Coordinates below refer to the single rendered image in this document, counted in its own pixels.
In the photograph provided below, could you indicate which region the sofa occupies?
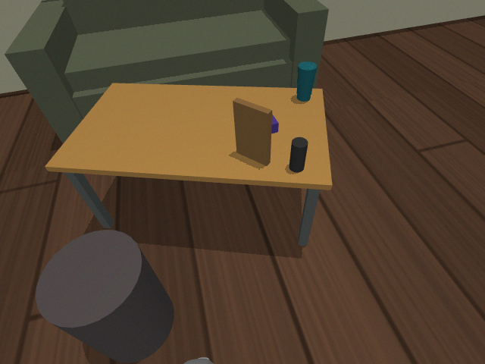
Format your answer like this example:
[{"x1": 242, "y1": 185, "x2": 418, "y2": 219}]
[{"x1": 5, "y1": 0, "x2": 329, "y2": 143}]

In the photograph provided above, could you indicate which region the coffee table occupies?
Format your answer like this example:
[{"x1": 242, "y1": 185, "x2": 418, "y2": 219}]
[{"x1": 45, "y1": 83, "x2": 333, "y2": 246}]

